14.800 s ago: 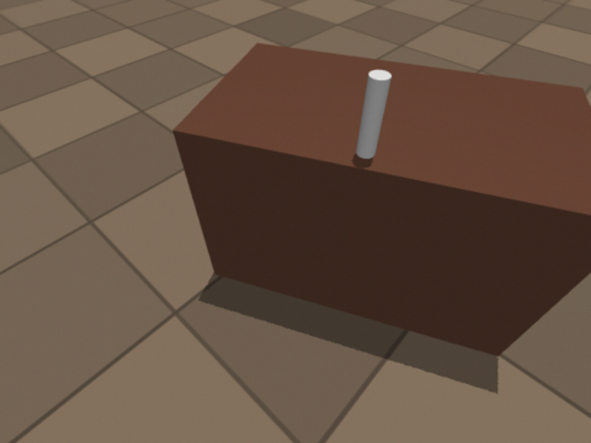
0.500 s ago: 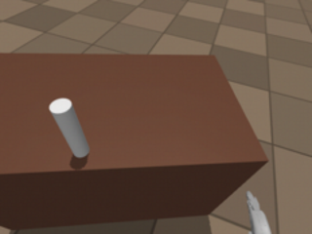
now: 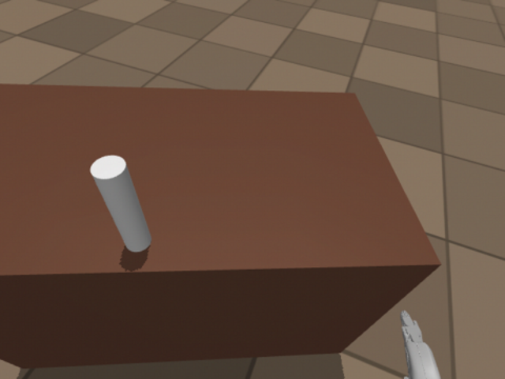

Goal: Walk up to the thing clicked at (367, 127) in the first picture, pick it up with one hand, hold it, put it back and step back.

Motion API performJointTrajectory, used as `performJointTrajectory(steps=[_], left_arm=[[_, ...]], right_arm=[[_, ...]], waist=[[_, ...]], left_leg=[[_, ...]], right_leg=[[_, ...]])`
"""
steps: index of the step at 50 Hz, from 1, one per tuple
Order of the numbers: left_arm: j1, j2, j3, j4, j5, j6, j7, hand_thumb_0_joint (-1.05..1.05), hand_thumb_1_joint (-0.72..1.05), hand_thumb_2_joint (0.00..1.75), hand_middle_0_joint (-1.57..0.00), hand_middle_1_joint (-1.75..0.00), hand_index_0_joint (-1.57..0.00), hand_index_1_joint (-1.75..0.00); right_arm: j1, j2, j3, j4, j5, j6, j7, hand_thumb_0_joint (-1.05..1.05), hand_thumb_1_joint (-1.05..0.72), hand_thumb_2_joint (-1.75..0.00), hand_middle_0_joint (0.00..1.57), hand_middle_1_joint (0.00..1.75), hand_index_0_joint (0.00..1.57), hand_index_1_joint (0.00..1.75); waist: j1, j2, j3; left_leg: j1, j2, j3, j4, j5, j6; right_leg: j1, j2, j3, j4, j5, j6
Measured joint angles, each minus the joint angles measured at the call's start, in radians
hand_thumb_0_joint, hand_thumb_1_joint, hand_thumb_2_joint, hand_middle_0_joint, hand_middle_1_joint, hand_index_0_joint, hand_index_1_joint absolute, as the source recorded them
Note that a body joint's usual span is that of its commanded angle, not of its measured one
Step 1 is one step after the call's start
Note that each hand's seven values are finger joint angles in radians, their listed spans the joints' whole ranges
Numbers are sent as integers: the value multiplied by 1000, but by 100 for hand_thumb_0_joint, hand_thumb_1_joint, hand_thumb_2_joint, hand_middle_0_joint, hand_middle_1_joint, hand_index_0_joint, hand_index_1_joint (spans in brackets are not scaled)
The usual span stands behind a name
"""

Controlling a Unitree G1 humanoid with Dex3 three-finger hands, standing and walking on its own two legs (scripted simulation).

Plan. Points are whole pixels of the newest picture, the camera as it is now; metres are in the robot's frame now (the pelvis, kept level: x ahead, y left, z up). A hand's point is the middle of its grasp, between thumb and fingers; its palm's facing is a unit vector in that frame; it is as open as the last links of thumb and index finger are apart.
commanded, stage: go down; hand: left
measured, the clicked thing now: (125, 209) +0.39 +0.22 +0.05
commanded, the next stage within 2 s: approach in 0.40 s
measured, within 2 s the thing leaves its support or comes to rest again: neither
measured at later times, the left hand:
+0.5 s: hand out of the picture +0.27 +0.42 +0.12, palm faces +0.25 -0.97 +0.00, open 17.3 cm
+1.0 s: hand (70, 251) +0.33 +0.31 +0.01, palm faces +0.13 -0.99 +0.07, open 17.6 cm
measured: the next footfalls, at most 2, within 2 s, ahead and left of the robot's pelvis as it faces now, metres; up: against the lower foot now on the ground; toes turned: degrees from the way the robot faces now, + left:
none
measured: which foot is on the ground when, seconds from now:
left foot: down 0.00-1.00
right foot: down 0.00-1.00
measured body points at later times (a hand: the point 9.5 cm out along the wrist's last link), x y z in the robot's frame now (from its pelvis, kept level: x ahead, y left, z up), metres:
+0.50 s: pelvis +0.00 +0.00 +0.00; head +0.02 +0.03 +0.45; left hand +0.25 +0.47 +0.12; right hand +0.15 -0.26 -0.06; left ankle +0.04 +0.11 -0.72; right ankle -0.04 -0.14 -0.72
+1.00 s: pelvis -0.01 +0.00 -0.03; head +0.05 +0.04 +0.42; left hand +0.32 +0.36 +0.01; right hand +0.15 -0.27 -0.07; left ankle +0.04 +0.11 -0.72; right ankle -0.04 -0.14 -0.72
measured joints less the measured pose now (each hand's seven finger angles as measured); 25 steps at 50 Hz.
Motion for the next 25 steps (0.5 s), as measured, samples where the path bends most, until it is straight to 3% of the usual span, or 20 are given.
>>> performJointTrajectory(steps=[17, 25], left_arm=[[3, 10, -8, -3, -9, 16, -9, -1, -51, 5, -4, -4, -5, -5], [10, 20, 17, 0, -15, 12, -17, -1, -50, 5, -4, -5, -5, -5]], right_arm=[[11, -3, 7, -20, 3, -8, -5, -1, 50, -6, 6, 5, 5, 5], [29, -10, 6, -34, 5, -14, -5, -1, 50, -6, 6, 5, 5, 5]], waist=[[1, 4, -3], [2, -1, -2]], left_leg=[[-6, 0, 4, 6, 2, 3], [-11, -1, 3, 12, -1, 3]], right_leg=[[-8, 0, 4, 7, 3, 2], [-13, -1, 4, 15, -1, 2]])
